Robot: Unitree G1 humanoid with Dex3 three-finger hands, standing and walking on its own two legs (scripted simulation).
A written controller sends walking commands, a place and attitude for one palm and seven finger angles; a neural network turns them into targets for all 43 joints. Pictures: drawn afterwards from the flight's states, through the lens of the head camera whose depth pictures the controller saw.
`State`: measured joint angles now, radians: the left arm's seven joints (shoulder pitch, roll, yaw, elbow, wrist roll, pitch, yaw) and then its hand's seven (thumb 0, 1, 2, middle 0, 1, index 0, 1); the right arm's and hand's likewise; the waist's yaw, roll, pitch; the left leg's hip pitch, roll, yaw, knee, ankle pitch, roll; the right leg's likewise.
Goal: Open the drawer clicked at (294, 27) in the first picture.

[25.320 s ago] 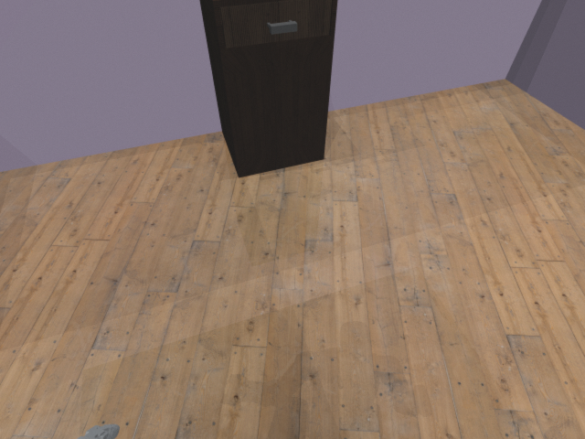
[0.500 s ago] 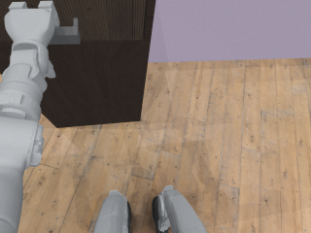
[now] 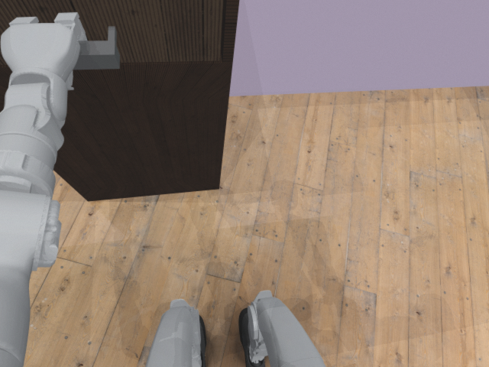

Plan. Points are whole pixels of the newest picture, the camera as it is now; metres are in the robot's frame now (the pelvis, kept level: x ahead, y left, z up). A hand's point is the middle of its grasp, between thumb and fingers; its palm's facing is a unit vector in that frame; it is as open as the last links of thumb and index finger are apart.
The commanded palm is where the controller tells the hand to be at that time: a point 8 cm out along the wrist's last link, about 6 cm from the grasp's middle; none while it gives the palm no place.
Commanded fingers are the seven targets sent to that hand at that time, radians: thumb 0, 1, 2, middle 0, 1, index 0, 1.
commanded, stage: close the thumb around the handle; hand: left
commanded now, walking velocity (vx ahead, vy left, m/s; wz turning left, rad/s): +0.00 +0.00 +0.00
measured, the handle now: (81, 44) +0.61 +0.19 +0.07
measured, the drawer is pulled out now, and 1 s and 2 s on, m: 0.00 0.00 0.00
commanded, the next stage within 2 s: pull the drawer open in 0.04 s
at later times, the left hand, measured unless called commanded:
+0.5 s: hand (61, 78) +0.57 +0.22 +0.05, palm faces -0.05 -0.03 -1.00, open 6.3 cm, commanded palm +0.55 +0.20 +0.09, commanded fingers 0.00 0.90 0.90 -0.40 -1.35 -0.40 -1.35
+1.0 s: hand (62, 78) +0.57 +0.22 +0.05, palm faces -0.04 -0.05 -1.00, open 5.9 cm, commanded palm +0.54 +0.21 +0.09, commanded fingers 0.00 0.90 0.90 -0.40 -1.35 -0.40 -1.35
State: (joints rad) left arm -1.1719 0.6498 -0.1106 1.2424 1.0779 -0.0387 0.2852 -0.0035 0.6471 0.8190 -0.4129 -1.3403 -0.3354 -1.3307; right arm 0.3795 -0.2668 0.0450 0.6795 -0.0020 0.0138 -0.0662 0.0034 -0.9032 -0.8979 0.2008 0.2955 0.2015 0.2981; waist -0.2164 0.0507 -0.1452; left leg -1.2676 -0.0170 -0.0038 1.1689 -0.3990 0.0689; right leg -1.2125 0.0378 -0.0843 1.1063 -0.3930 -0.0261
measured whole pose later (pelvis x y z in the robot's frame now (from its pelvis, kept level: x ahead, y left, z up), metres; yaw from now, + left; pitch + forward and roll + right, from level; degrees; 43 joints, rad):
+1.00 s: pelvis +0.08 +0.01 +0.05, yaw -2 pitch +24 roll -4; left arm -0.80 0.46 -0.05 1.06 1.09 -0.04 0.39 0.02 0.65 0.80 -0.42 -1.35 -0.41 -1.35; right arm 0.33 -0.24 -0.03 0.67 -0.02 0.15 0.00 0.00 -0.90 -0.90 0.20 0.30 0.20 0.30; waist -0.10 0.05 -0.19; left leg -0.93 -0.01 0.04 0.97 -0.47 0.08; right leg -0.88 0.06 -0.02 0.89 -0.44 -0.01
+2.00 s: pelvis +0.02 +0.00 +0.03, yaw -1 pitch +26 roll -4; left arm -1.07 0.63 -0.04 1.25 1.09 -0.04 0.29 0.00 -0.48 0.30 -0.33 -1.21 -0.35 -1.21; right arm 0.40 -0.25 0.04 0.70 -0.01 0.00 -0.06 0.00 -0.90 -0.90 0.20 0.30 0.20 0.30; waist -0.22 0.06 -0.13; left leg -1.13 0.00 0.01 1.05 -0.38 0.07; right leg -1.08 0.06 -0.06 0.98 -0.36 -0.03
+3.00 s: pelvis +0.09 -0.01 +0.08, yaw +1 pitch +16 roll -2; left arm -0.87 0.51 -0.07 1.02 1.04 -0.05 0.21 0.00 -0.49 0.30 -0.39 -1.22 -0.44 -1.22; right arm 0.34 -0.26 -0.04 0.70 0.00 0.10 -0.03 0.00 -0.90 -0.90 0.20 0.30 0.20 0.30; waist -0.10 0.07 -0.12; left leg -0.63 -0.02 0.01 0.71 -0.36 0.05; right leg -0.59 0.05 -0.03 0.66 -0.35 -0.04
